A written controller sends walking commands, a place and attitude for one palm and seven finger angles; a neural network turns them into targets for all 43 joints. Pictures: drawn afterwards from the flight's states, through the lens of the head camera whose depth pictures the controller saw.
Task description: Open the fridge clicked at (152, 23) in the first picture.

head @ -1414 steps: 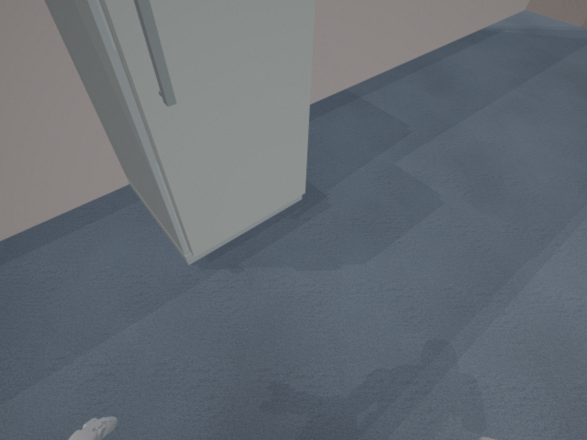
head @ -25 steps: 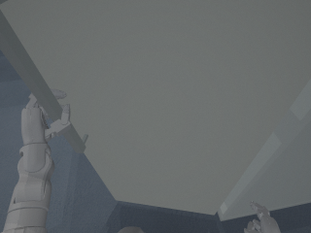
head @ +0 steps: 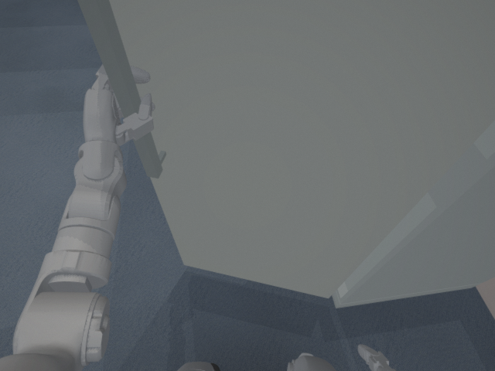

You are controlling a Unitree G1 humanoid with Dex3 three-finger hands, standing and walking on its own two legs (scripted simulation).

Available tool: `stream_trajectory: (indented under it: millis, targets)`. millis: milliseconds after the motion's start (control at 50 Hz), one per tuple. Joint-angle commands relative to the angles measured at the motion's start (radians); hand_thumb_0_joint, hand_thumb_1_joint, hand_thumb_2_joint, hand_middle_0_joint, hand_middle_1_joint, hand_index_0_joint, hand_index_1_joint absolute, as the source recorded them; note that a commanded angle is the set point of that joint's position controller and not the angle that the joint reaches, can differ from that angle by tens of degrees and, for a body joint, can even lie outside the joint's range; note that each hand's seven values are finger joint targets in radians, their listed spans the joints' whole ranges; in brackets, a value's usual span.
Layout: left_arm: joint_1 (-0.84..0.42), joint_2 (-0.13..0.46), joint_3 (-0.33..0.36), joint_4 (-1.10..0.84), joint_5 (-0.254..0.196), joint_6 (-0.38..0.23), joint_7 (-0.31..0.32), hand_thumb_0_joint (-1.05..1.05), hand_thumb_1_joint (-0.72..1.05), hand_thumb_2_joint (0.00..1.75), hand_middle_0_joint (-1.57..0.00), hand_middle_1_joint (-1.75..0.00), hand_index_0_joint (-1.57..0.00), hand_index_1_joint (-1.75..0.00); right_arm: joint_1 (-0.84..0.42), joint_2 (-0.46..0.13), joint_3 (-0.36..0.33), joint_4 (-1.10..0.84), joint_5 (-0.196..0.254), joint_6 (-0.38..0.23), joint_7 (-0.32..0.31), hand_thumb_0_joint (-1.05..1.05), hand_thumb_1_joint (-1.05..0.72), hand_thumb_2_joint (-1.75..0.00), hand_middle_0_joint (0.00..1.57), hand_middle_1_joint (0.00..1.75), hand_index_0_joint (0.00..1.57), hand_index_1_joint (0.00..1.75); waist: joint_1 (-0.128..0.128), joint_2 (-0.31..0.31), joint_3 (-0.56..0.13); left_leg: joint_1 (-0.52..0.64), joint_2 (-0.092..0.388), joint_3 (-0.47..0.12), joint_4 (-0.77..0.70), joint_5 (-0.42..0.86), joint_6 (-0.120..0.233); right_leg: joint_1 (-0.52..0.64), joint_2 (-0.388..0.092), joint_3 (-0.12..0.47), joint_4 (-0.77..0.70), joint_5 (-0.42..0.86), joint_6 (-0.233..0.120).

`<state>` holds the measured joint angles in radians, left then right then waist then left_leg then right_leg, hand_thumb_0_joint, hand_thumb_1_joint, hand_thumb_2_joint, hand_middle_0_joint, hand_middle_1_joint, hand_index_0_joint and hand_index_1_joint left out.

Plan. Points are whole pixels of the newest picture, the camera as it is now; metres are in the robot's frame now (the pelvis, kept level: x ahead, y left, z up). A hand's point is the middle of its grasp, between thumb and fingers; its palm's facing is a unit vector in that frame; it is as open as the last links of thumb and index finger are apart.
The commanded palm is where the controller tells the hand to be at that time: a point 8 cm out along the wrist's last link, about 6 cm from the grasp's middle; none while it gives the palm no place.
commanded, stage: stop walking and hold the door back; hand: left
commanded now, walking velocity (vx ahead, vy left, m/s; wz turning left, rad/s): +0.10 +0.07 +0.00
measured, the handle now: (130, 79) +0.47 +0.24 +0.19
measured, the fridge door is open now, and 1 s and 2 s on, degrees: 69 69 65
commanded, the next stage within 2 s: loosen the grip on the handle in 0.86 s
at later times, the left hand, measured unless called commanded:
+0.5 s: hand (146, 114) +0.44 +0.21 +0.15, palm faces +0.27 -0.95 -0.15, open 5.7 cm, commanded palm +0.41 +0.25 +0.13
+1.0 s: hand (144, 116) +0.43 +0.21 +0.15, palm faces +0.24 -0.95 -0.21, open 5.8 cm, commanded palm +0.39 +0.26 +0.15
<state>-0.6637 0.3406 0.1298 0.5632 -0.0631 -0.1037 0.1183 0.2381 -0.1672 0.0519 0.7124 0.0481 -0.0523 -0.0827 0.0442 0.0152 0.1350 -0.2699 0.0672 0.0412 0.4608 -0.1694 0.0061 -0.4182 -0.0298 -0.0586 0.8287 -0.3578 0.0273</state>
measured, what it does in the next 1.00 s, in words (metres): steps on the spot: right foot, then left foot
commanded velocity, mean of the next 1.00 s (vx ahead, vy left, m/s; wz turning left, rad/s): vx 0.01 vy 0.04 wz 0.00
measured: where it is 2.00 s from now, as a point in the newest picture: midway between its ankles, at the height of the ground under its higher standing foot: outside the picture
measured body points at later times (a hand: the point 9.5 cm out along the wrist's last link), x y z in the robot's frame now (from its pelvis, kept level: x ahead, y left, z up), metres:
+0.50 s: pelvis +0.00 +0.00 -0.01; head +0.02 +0.00 +0.44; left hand +0.42 +0.26 +0.16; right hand +0.12 -0.29 -0.11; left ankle +0.05 +0.12 -0.74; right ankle +0.02 -0.13 -0.74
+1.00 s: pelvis -0.02 +0.00 -0.01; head +0.00 +0.00 +0.44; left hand +0.41 +0.26 +0.16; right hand +0.07 -0.27 -0.13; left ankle +0.05 +0.12 -0.74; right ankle +0.02 -0.13 -0.74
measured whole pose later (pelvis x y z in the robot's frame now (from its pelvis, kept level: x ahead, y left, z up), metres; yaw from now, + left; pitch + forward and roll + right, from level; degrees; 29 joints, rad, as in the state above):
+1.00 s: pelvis -0.02 +0.00 -0.01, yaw -2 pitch -1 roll +0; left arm -0.82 0.40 0.26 1.00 0.03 -0.21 0.03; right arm 0.27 -0.26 0.00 0.76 0.03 -0.07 -0.10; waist -0.01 0.01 0.06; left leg -0.32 0.07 0.13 0.53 -0.19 0.01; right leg -0.29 -0.04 -0.05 0.52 -0.21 0.01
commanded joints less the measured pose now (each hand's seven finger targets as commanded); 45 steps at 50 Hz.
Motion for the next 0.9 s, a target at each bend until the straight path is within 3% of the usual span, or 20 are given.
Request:
stream_trajectory:
  millis: [0,40,60,80,100,120,140,180,220,280,320,340,360,400,420,460,500,640,680,880]
  targets:
    - [-0.529,0.156,0.000,-0.161,0.026,-0.067,-0.025,0.00,0.90,0.90,-0.45,-1.40,-0.45,-1.40,-0.049,-0.209,-0.063,-0.114,-0.008,-0.044,-0.015,0.00,-0.90,-0.90,0.20,0.30,0.20,0.30,-0.049,0.229,-0.395,0.196,0.174,-0.131,-0.067,0.012,0.125,0.138,0.046,-0.065,-0.244,0.001,0.003]
    - [-0.543,0.196,0.031,-0.098,0.025,-0.069,-0.024,0.00,0.90,0.90,-0.45,-1.40,-0.45,-1.40,-0.052,-0.216,-0.065,-0.106,-0.004,-0.046,-0.012,0.00,-0.90,-0.90,0.20,0.30,0.20,0.30,-0.041,0.182,-0.417,0.094,0.137,-0.075,0.015,-0.038,0.082,0.313,0.030,-0.039,-0.400,0.055,-0.008]
    - [-0.567,0.209,0.028,-0.076,0.030,-0.072,-0.023,0.00,0.90,0.90,-0.45,-1.40,-0.45,-1.40,-0.044,-0.215,-0.067,-0.102,-0.003,-0.045,-0.010,0.00,-0.90,-0.90,0.20,0.30,0.20,0.30,-0.046,0.103,-0.426,0.001,0.097,-0.042,0.101,-0.097,0.050,0.402,-0.043,0.050,-0.457,0.061,-0.037]
    - [-0.565,0.259,0.059,-0.041,0.037,-0.072,-0.019,0.00,0.90,0.90,-0.45,-1.40,-0.45,-1.40,-0.039,-0.203,-0.074,-0.103,-0.003,-0.038,-0.010,0.00,-0.90,-0.90,0.20,0.30,0.20,0.30,-0.046,-0.088,-0.425,-0.147,0.023,0.015,0.261,-0.196,0.009,0.477,-0.208,0.283,-0.510,0.058,-0.108]
    - [-0.549,0.303,0.090,0.018,0.037,-0.063,-0.017,0.00,0.90,0.90,-0.45,-1.40,-0.45,-1.40,-0.057,-0.200,-0.072,-0.110,-0.005,-0.035,-0.017,0.00,-0.90,-0.90,0.20,0.30,0.20,0.30,-0.029,-0.204,-0.355,-0.305,-0.044,-0.005,0.421,-0.353,-0.016,0.499,-0.348,0.470,-0.549,0.175,-0.186]
    - [-0.523,0.341,0.141,0.072,0.038,-0.053,-0.014,0.00,0.90,0.90,-0.45,-1.40,-0.45,-1.40,-0.039,-0.219,-0.088,-0.097,0.001,-0.039,-0.020,0.00,-0.90,-0.90,0.20,0.30,0.20,0.30,-0.022,-0.197,-0.369,-0.304,-0.025,-0.075,0.529,-0.362,-0.019,0.469,-0.375,0.457,-0.547,0.148,-0.192]
    - [-0.587,0.350,0.147,0.062,0.035,-0.055,-0.017,0.00,0.90,0.90,-0.45,-1.40,-0.45,-1.40,-0.043,-0.238,-0.094,-0.094,0.001,-0.044,-0.019,0.00,-0.90,-0.90,0.20,0.30,0.20,0.30,-0.029,-0.217,-0.346,-0.309,-0.010,-0.107,0.545,-0.323,-0.024,0.460,-0.348,0.424,-0.525,0.191,-0.173]
    - [-0.583,0.292,0.127,0.077,0.027,-0.071,-0.020,0.00,0.90,0.90,-0.45,-1.40,-0.45,-1.40,-0.051,-0.225,-0.080,-0.076,-0.001,-0.057,-0.030,0.00,-0.90,-0.90,0.20,0.30,0.20,0.30,-0.035,-0.167,-0.354,-0.278,-0.008,-0.077,0.503,-0.264,-0.031,0.483,-0.306,0.299,-0.465,0.410,-0.170]
    - [-0.546,0.314,0.154,0.118,0.033,-0.074,-0.017,0.00,0.90,0.90,-0.45,-1.40,-0.45,-1.40,-0.043,-0.223,-0.075,-0.082,-0.002,-0.055,-0.032,0.00,-0.90,-0.90,0.20,0.30,0.20,0.30,-0.029,-0.175,-0.366,-0.211,-0.018,-0.019,0.344,-0.247,-0.028,0.498,-0.278,0.192,-0.417,0.566,-0.155]
    - [-0.502,0.359,0.196,0.128,0.034,-0.081,-0.018,0.00,0.90,0.90,-0.45,-1.40,-0.45,-1.40,-0.042,-0.235,-0.086,-0.095,-0.008,-0.043,-0.032,0.00,-0.90,-0.90,0.20,0.30,0.20,0.30,-0.013,-0.219,-0.352,-0.120,-0.047,0.036,0.211,-0.191,-0.031,0.440,-0.267,0.171,-0.419,0.591,-0.135]
    - [-0.497,0.276,0.139,0.114,0.025,-0.092,-0.024,0.00,0.90,0.90,-0.45,-1.40,-0.45,-1.40,-0.030,-0.230,-0.085,-0.095,-0.008,-0.037,-0.030,0.00,-0.90,-0.90,0.20,0.30,0.20,0.30,-0.030,-0.185,-0.357,-0.025,-0.047,0.045,0.087,-0.091,-0.032,0.402,-0.252,0.136,-0.396,0.542,-0.114]
    - [-0.492,0.308,0.166,0.103,0.027,-0.096,-0.023,0.00,0.90,0.90,-0.45,-1.40,-0.45,-1.40,-0.022,-0.242,-0.094,-0.095,-0.009,-0.034,-0.030,0.00,-0.90,-0.90,0.20,0.30,0.20,0.30,-0.035,-0.184,-0.363,0.046,-0.045,0.047,0.016,-0.008,-0.033,0.357,-0.236,0.128,-0.379,0.517,-0.096]
    - [-0.489,0.288,0.150,0.091,0.026,-0.103,-0.025,0.00,0.90,0.90,-0.45,-1.40,-0.45,-1.40,-0.017,-0.246,-0.099,-0.097,-0.009,-0.031,-0.028,0.00,-0.90,-0.90,0.20,0.30,0.20,0.30,-0.041,-0.161,-0.370,0.106,-0.024,0.040,-0.031,0.088,-0.028,0.326,-0.204,0.095,-0.344,0.499,-0.071]
    - [-0.462,0.263,0.130,0.047,0.025,-0.119,-0.031,0.00,0.90,0.90,-0.45,-1.40,-0.45,-1.40,-0.025,-0.278,-0.112,-0.118,-0.003,-0.026,-0.021,0.00,-0.90,-0.90,0.20,0.30,0.20,0.30,-0.030,0.046,-0.390,0.172,0.117,-0.096,-0.032,0.337,0.029,0.241,-0.086,0.028,-0.276,0.345,-0.013]
    - [-0.420,0.247,0.130,0.085,0.024,-0.117,-0.034,0.00,0.90,0.90,-0.45,-1.40,-0.45,-1.40,-0.016,-0.271,-0.108,-0.123,0.002,-0.017,-0.012,0.00,-0.90,-0.90,0.20,0.30,0.20,0.30,-0.023,0.059,-0.395,0.166,0.154,-0.126,-0.014,0.372,0.054,0.225,-0.040,0.027,-0.281,0.236,-0.003]
    - [-0.433,0.229,0.114,0.071,0.028,-0.133,-0.040,0.00,0.90,0.90,-0.45,-1.40,-0.45,-1.40,-0.033,-0.258,-0.098,-0.133,-0.005,-0.017,-0.009,0.00,-0.90,-0.90,0.20,0.30,0.20,0.30,-0.030,0.143,-0.354,0.065,0.167,-0.146,-0.066,0.184,0.067,0.230,-0.023,0.018,-0.271,0.092,-0.004]
    - [-0.458,0.210,0.084,-0.006,0.028,-0.149,-0.037,0.00,0.90,0.90,-0.45,-1.40,-0.45,-1.40,-0.031,-0.256,-0.097,-0.140,-0.006,-0.022,-0.012,0.00,-0.90,-0.90,0.20,0.30,0.20,0.30,-0.033,0.135,-0.339,0.033,0.148,-0.127,-0.067,0.142,0.052,0.249,-0.023,0.015,-0.281,0.116,-0.009]
    - [-0.474,0.224,0.081,0.051,0.026,-0.141,-0.029,0.00,0.90,0.90,-0.45,-1.40,-0.45,-1.40,-0.016,-0.238,-0.087,-0.110,-0.009,-0.033,-0.027,0.00,-0.90,-0.90,0.20,0.30,0.20,0.30,-0.044,-0.018,-0.380,0.080,0.084,-0.029,0.006,-0.001,0.005,0.205,-0.066,0.091,-0.381,0.177,-0.017]
    - [-0.475,0.277,0.120,0.095,0.032,-0.142,-0.024,0.00,0.90,0.90,-0.45,-1.40,-0.45,-1.40,-0.004,-0.241,-0.085,-0.095,-0.011,-0.032,-0.031,0.00,-0.90,-0.90,0.20,0.30,0.20,0.30,-0.043,-0.045,-0.375,0.070,0.078,-0.030,0.010,-0.017,0.005,0.195,-0.070,0.094,-0.397,0.147,-0.019]
    - [-0.529,0.259,0.093,0.249,0.029,-0.155,-0.029,0.00,0.90,0.90,-0.45,-1.40,-0.45,-1.40,0.014,-0.246,-0.083,-0.059,-0.006,-0.039,-0.039,0.00,-0.90,-0.90,0.20,0.30,0.20,0.30,-0.048,-0.036,-0.328,0.062,0.076,-0.037,-0.026,-0.092,0.009,0.143,-0.060,0.093,-0.431,0.048,-0.015]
